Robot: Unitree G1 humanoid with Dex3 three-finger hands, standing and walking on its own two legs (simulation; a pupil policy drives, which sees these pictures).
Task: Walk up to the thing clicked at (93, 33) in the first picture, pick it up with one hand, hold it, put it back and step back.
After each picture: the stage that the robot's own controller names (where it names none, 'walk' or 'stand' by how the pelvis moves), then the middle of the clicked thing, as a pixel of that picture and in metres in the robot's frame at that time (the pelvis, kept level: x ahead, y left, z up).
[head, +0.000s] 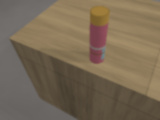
stand; (98, 38) +0.54 -0.04 +0.06
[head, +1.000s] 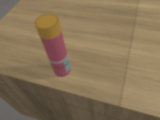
rise first; (56, 50) +0.44 +0.13 +0.08
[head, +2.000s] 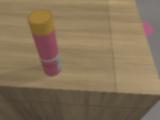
rise first; (47, 47) +0.44 +0.15 +0.10
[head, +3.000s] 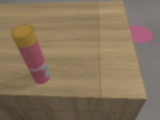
stand; (33, 57) +0.44 +0.21 +0.07
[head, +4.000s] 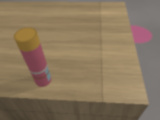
stand; (35, 61) +0.43 +0.20 +0.06
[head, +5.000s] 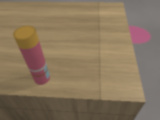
stand; (34, 59) +0.44 +0.21 +0.06
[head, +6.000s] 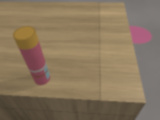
stand; (34, 59) +0.44 +0.21 +0.06
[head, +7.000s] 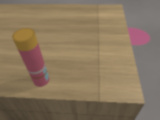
rise first; (33, 61) +0.43 +0.21 +0.06
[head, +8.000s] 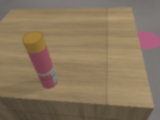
rise first; (42, 63) +0.43 +0.21 +0.06
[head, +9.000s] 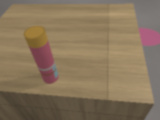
go down; (43, 58) +0.44 +0.20 +0.06
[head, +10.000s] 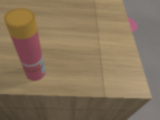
go down; (29, 50) +0.42 +0.18 +0.10
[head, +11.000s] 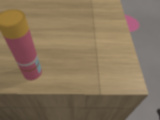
approach; (23, 50) +0.43 +0.19 +0.10
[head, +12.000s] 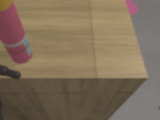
close in; (9, 29) +0.46 +0.20 +0.14
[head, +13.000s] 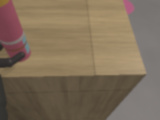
lift; (7, 26) +0.46 +0.20 +0.15
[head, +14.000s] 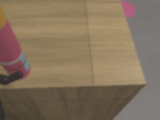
lift; (5, 46) +0.41 +0.21 +0.14
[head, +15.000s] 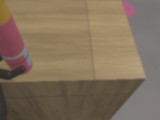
lift; (8, 41) +0.42 +0.20 +0.15
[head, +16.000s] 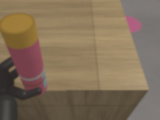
lift; (29, 62) +0.34 +0.16 +0.16
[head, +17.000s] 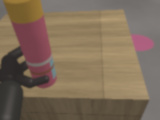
lift; (36, 47) +0.32 +0.14 +0.25
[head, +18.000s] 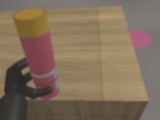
hold; (40, 59) +0.32 +0.13 +0.20
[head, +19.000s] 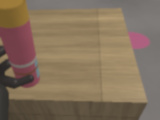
crouch; (20, 48) +0.33 +0.18 +0.23
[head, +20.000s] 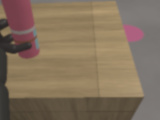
lower; (20, 17) +0.45 +0.18 +0.25
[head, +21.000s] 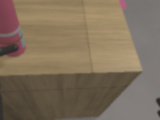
lower; (3, 18) +0.49 +0.20 +0.15
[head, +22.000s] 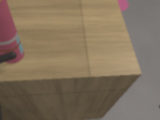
lower; (0, 26) +0.47 +0.20 +0.15
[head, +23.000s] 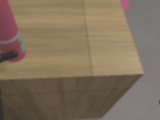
lower; (2, 25) +0.47 +0.20 +0.15
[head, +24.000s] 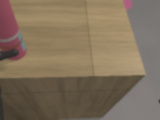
lower; (2, 23) +0.47 +0.20 +0.15
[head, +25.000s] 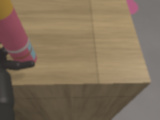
open; (12, 35) +0.44 +0.19 +0.14
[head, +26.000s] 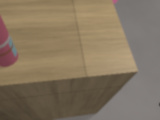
sink last; out of the picture +0.45 +0.20 +0.15
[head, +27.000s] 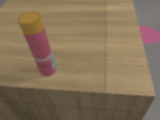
stand; (40, 48) +0.45 +0.20 +0.12
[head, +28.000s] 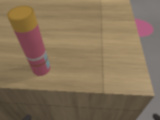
stand; (33, 46) +0.44 +0.20 +0.12
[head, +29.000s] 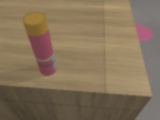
stand; (42, 48) +0.46 +0.18 +0.09
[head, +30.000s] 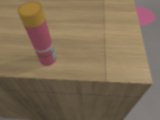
walk; (40, 38) +0.48 +0.17 +0.08
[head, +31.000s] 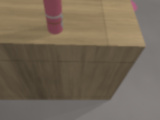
walk; (52, 6) +0.63 +0.15 +0.07
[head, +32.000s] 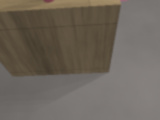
walk; out of the picture +0.93 +0.24 +0.09
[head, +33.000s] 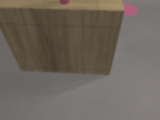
stand; out of the picture +1.09 +0.16 +0.07
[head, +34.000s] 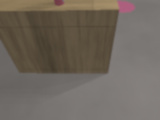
stand; out of the picture +1.08 +0.17 +0.06
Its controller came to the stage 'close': yes
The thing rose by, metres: 0.19
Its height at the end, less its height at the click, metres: +0.00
